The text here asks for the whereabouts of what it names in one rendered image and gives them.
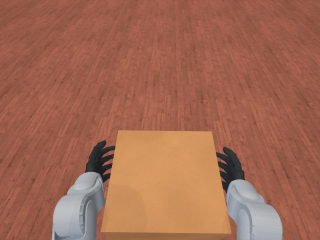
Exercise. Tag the robot left hand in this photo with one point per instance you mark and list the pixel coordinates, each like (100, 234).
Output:
(95, 160)

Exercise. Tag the robot right hand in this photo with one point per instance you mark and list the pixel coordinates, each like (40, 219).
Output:
(233, 168)

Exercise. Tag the carton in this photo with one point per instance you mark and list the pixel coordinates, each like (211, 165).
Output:
(165, 185)

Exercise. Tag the robot left forearm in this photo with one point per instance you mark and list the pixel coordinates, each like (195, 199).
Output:
(75, 215)

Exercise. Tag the robot right forearm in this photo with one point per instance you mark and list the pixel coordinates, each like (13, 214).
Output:
(255, 219)

